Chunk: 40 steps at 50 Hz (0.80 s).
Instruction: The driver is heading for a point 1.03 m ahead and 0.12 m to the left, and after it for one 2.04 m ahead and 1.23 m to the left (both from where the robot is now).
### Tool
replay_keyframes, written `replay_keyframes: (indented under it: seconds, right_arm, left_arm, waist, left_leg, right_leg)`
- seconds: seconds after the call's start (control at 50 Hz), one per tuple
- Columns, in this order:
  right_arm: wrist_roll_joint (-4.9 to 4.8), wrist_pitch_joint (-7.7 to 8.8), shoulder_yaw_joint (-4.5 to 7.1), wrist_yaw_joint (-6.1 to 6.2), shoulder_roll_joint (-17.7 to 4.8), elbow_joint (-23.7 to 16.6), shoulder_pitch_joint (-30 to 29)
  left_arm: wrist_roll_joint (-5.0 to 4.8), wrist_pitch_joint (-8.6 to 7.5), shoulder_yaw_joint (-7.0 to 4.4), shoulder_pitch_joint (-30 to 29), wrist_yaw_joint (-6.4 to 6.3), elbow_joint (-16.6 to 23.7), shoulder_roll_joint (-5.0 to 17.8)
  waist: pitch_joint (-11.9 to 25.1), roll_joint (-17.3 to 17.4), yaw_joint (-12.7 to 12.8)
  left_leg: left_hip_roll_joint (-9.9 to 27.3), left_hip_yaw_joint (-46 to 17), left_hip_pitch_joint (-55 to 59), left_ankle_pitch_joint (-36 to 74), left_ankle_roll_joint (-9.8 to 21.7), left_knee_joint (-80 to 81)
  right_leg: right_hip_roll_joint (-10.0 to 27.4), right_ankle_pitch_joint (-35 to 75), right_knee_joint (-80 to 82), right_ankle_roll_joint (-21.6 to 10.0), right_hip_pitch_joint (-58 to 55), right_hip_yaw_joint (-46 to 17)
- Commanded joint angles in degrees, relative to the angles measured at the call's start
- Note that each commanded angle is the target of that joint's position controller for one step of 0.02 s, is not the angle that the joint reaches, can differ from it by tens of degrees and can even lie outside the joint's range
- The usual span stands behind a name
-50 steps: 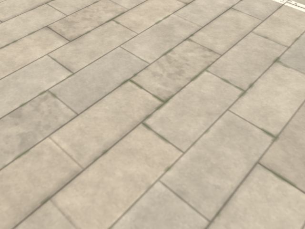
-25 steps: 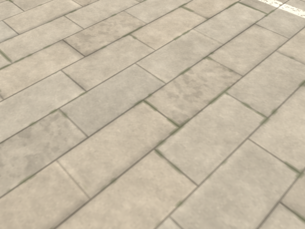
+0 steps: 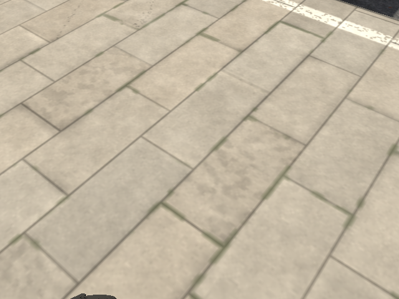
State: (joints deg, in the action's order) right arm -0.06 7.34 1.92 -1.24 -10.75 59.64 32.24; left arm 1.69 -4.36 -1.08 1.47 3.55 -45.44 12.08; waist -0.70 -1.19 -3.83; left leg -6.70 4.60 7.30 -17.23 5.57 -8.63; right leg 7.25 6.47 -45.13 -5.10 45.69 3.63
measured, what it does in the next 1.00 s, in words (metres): walks ahead, turning left: right foot, then left foot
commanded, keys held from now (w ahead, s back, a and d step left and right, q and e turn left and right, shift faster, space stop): w+shift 0.52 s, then w+q+shift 0.30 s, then q+shift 0.18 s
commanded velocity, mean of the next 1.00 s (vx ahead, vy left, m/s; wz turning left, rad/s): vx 0.94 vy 0.00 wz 0.28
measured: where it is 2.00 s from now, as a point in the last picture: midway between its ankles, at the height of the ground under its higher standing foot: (158, 139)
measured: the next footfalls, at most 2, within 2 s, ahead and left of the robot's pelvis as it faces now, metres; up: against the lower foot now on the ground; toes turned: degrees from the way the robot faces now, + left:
right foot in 0.14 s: +0.36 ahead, -0.08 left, +0.00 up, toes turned -3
left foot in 0.60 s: +0.82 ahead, +0.08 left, +0.00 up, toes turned +5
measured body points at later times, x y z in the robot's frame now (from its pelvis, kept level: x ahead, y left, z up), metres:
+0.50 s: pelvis +0.48 -0.01 +0.00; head +0.51 +0.00 +0.44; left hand +0.37 +0.23 -0.14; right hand +0.73 -0.21 -0.08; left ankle +0.73 +0.13 -0.68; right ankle +0.32 -0.08 -0.73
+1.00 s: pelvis +0.97 +0.04 -0.01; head +1.01 +0.06 +0.44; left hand +1.21 +0.30 -0.05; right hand +0.95 -0.24 -0.13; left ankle +0.78 +0.08 -0.73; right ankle +1.23 -0.02 -0.71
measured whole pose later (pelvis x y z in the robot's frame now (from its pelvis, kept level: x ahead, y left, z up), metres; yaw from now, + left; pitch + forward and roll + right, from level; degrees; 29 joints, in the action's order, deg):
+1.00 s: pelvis +0.97 +0.04 -0.01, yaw +19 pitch +2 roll +0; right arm -2.5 3.9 3.8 0.1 -14.0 54.1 31.1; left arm 0.3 -7.2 1.5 -6.6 0.5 -35.6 13.4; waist -3.5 -1.3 -8.7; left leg -7.8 -13.8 3.3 -25.8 6.2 -23.8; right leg 0.2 7.7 -25.3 0.2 34.5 -4.8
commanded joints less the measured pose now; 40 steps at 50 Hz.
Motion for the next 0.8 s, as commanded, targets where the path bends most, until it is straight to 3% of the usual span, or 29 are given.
replay_keyframes:
  seconds: [0.02,0.08,0.1,0.12,0.14,0.16,0.18,0.2,0.22,0.24,0.26,0.28,0.32,0.4,0.44,0.46,0.5,0.52,0.56,0.58,0.6,0.62,0.64,0.66,0.68,0.7,0.74,0.78,0.8]
  right_arm:
    - [-0.40,1.52,0.64,0.77,-7.9,-3.1,-0.5]
    - [1.03,0.45,1.01,1.85,-11.7,-2.6,0.1]
    - [1.89,-0.41,1.35,2.47,-13.1,-2.2,-0.2]
    - [2.57,-1.34,1.77,2.98,-14.3,-2.4,-2.0]
    - [2.69,-1.70,1.87,3.03,-13.9,-3.2,-4.8]
    - [1.69,-1.22,0.42,1.94,-6.4,-5.5,-3.6]
    - [-1.68,-0.02,-0.03,0.80,-3.9,-6.8,1.5]
    - [-1.06,0.20,0.56,1.53,-8.0,-8.6,-6.8]
    - [-0.66,0.37,0.57,1.38,-8.2,-10.0,-12.0]
    - [0.07,0.08,0.26,1.06,-6.8,-10.3,-13.6]
    - [1.36,-0.79,-0.01,0.46,-5.4,-10.8,-13.7]
    - [2.21,-1.77,-0.48,-0.39,-3.7,-11.0,-12.4]
    - [2.90,-2.87,-0.87,-1.32,-3.0,-12.9,-16.3]
    - [2.61,-2.54,-1.74,-2.12,-4.4,-18.7,-30.6]
    - [1.49,-2.37,-2.38,-2.69,-3.7,-19.5,-34.4]
    - [1.28,-2.17,-2.59,-2.65,-3.8,-20.3,-35.9]
    - [1.41,-2.03,-2.17,-2.04,-6.0,-20.9,-37.9]
    - [1.69,-2.00,-1.72,-1.69,-7.2,-20.7,-37.2]
    - [1.76,-2.13,-0.41,-0.92,-10.3,-18.1,-27.6]
    - [1.53,-2.32,0.64,-0.18,-12.2,-14.5,-16.4]
    - [1.77,-2.79,1.92,0.67,-14.3,-10.9,-4.9]
    - [2.12,-3.31,3.45,1.48,-18.7,-9.3,2.5]
    - [2.69,-3.69,4.38,0.79,-21.0,-9.1,-2.1]
    - [2.06,-3.79,4.38,0.01,-16.7,-10.1,-7.3]
    - [1.49,-3.38,3.82,-0.12,-13.8,-9.8,-9.5]
    - [1.54,-3.21,3.44,-0.14,-11.5,-8.7,-10.2]
    - [1.11,-2.70,2.56,0.79,-9.4,-7.8,-10.8]
    - [0.02,-1.77,2.62,1.01,-10.1,-7.7,-9.8]
    - [-0.11,-1.42,2.78,0.97,-11.0,-8.0,-9.4]
  left_arm:
    - [-0.72,-0.62,0.59,-7.7,0.10,4.6,1.8]
    - [-0.52,-0.66,-0.51,-4.0,-0.99,4.1,5.3]
    - [-0.58,-0.67,-1.28,2.9,-1.63,2.6,7.1]
    - [-0.66,-0.60,-2.33,13.8,-2.54,-0.7,9.1]
    - [0.13,-0.41,-3.59,24.9,-3.55,-3.9,11.6]
    - [1.78,-0.20,-5.06,30.7,-4.38,-4.8,16.4]
    - [1.68,-0.18,-5.46,28.1,-3.12,-5.1,16.0]
    - [0.67,-0.48,-5.08,22.4,-2.39,-5.1,12.0]
    - [0.27,-1.10,-4.25,19.6,-2.10,-5.6,8.3]
    - [0.74,-1.54,-3.62,17.9,-2.03,-6.3,5.7]
    - [0.64,-1.91,-2.89,17.7,-2.32,-7.1,3.9]
    - [0.26,-2.30,-2.45,18.1,-2.64,-8.1,3.3]
    - [-1.02,-3.33,-2.40,20.0,-2.73,-9.5,4.2]
    - [-1.64,-4.39,-2.32,22.6,-2.00,-9.5,5.8]
    - [-2.55,-4.93,-2.34,25.4,-2.07,-10.0,7.1]
    - [-2.62,-5.15,-2.48,26.8,-2.20,-10.4,8.6]
    - [-2.22,-4.77,-2.39,28.5,-2.63,-11.4,9.6]
    - [-1.71,-4.37,-2.48,28.9,-2.95,-11.4,10.8]
    - [0.07,-2.90,-3.15,28.0,-4.22,-11.6,13.9]
    - [0.82,-1.85,-3.51,26.6,-4.94,-11.4,14.7]
    - [1.15,-1.15,-3.66,24.2,-5.33,-10.8,14.7]
    - [1.65,-1.59,-2.71,23.8,-4.95,-9.1,9.6]
    - [-2.22,-3.02,-1.16,32.0,-2.84,-6.5,3.1]
    - [-1.55,-3.71,-1.53,24.0,-3.44,-5.0,8.0]
    - [-0.98,-4.34,-1.50,16.8,-3.47,-2.8,8.9]
    - [-0.16,-4.54,-1.02,14.5,-3.49,-1.7,7.5]
    - [1.97,-2.75,-0.32,12.7,-2.76,0.6,5.6]
    - [2.75,-1.11,-0.02,10.8,-2.14,2.6,5.1]
    - [2.67,-0.70,0.29,6.9,-1.88,4.6,5.3]
  waist:
    - [-9.8,2.0,1.7]
    - [-2.6,6.4,4.6]
    - [1.6,8.0,8.2]
    - [7.1,9.0,13.2]
    - [11.8,8.2,18.6]
    - [17.6,-2.7,16.4]
    - [23.4,-14.3,10.5]
    - [13.6,-5.3,10.0]
    - [6.8,0.4,9.0]
    - [2.7,4.6,6.5]
    - [0.5,4.6,4.0]
    - [-0.5,2.1,2.0]
    - [-4.6,0.7,1.2]
    - [-9.3,1.3,3.4]
    - [-8.0,1.3,5.3]
    - [-9.1,-0.5,5.5]
    - [-8.4,-0.8,6.0]
    - [-6.0,-1.9,5.4]
    - [1.8,-6.2,0.0]
    - [7.5,-7.2,-5.1]
    - [11.9,-6.3,-10.8]
    - [16.0,2.2,-10.6]
    - [22.4,23.2,-0.4]
    - [15.9,9.7,-1.9]
    - [8.9,2.8,-1.6]
    - [4.6,-2.3,0.9]
    - [0.6,-2.0,5.0]
    - [-2.0,-0.2,6.2]
    - [-4.1,0.2,5.8]
  left_leg:
    - [14.6,-4.0,-11.5,39.3,3.0,9.9]
    - [16.7,-2.3,2.6,72.1,1.3,-2.8]
    - [17.7,-2.4,4.1,78.3,1.1,-12.8]
    - [18.2,-2.0,2.6,77.8,1.4,-26.3]
    - [16.5,-1.3,-6.5,66.3,1.8,-42.8]
    - [9.4,-1.3,-25.7,27.3,1.8,-66.2]
    - [1.0,-9.0,-44.1,-8.3,1.0,-80.9]
    - [6.4,-10.6,-50.2,-1.8,2.8,-79.1]
    - [8.5,-9.9,-49.9,2.5,3.0,-75.4]
    - [10.4,-10.0,-47.5,3.4,2.8,-71.7]
    - [11.7,-10.3,-44.9,3.6,2.3,-69.3]
    - [12.8,-10.1,-43.0,3.4,1.3,-66.9]
    - [14.9,-8.4,-46.4,4.2,-0.6,-63.0]
    - [14.9,-2.0,-45.4,19.7,-2.0,-41.6]
    - [11.8,2.0,-37.4,27.9,-1.0,-32.5]
    - [11.7,1.9,-36.5,30.0,-0.3,-28.7]
    - [9.5,3.0,-37.3,29.5,1.2,-23.4]
    - [7.2,4.2,-36.0,25.9,1.8,-22.5]
    - [2.7,4.7,-27.8,17.2,3.6,-22.7]
    - [1.2,4.4,-17.4,13.5,4.7,-23.3]
    - [3.0,2.2,-5.7,9.7,6.3,-22.6]
    - [14.0,-12.0,5.9,-1.3,7.8,-26.7]
    - [26.0,-50.6,21.0,-11.7,18.7,-12.0]
    - [23.4,-50.4,17.7,-10.3,17.0,-6.7]
    - [21.5,-41.4,8.9,-3.4,15.0,-6.5]
    - [19.1,-36.0,0.1,2.9,13.4,-5.5]
    - [14.6,-29.6,-12.5,6.8,12.4,-3.7]
    - [13.0,-27.8,-18.3,6.1,13.1,-1.3]
    - [12.3,-26.7,-22.0,6.8,13.4,0.8]
  right_leg:
    - [-4.0,5.8,10.7,-1.5,-12.4,4.4]
    - [-10.6,-3.9,13.5,-3.5,-18.3,6.5]
    - [-12.2,-8.3,13.6,-4.4,-25.0,5.5]
    - [-12.6,-12.1,14.4,-5.5,-35.3,4.4]
    - [-8.6,-16.1,15.0,-7.1,-48.9,0.7]
    - [6.5,-32.5,13.5,-10.4,-64.3,-18.4]
    - [15.9,-41.3,25.9,-16.8,-73.5,-50.8]
    - [12.1,-40.8,29.7,-13.8,-66.6,-44.5]
    - [10.6,-34.0,31.1,-12.4,-56.9,-35.5]
    - [8.3,-29.1,32.7,-10.7,-48.8,-29.7]
    - [5.7,-26.9,33.9,-8.9,-42.3,-25.0]
    - [4.5,-27.3,35.7,-8.2,-37.9,-22.2]
    - [2.9,-24.7,39.1,-7.9,-34.0,-17.9]
    - [-2.6,-6.0,43.2,-6.4,-29.6,-7.0]
    - [-2.8,3.8,46.5,-5.0,-30.3,-4.8]
    - [-0.9,9.7,46.7,-4.6,-33.1,-4.7]
    - [0.4,22.2,44.9,-3.9,-44.0,-2.9]
    - [1.0,32.2,41.4,-3.5,-49.3,-2.3]
    - [3.2,50.1,26.6,-2.2,-56.3,0.1]
    - [3.7,52.3,13.2,-1.7,-55.2,1.6]
    - [2.1,44.9,-4.0,-1.2,-48.6,2.9]
    - [-2.6,9.9,-26.3,-1.3,-34.7,2.1]
    - [-12.6,-32.7,-45.1,1.9,-9.0,-4.1]
    - [-8.1,-26.5,-44.3,0.1,-1.1,-8.1]
    - [-5.4,-21.7,-39.3,-0.1,-0.9,-8.4]
    - [-3.5,-20.8,-34.3,0.3,-3.9,-8.0]
    - [-1.7,-22.7,-28.4,2.6,-8.9,-8.0]
    - [-0.5,-25.2,-22.5,5.0,-8.5,-6.9]
    - [-0.1,-23.6,-17.8,6.1,-8.2,-5.6]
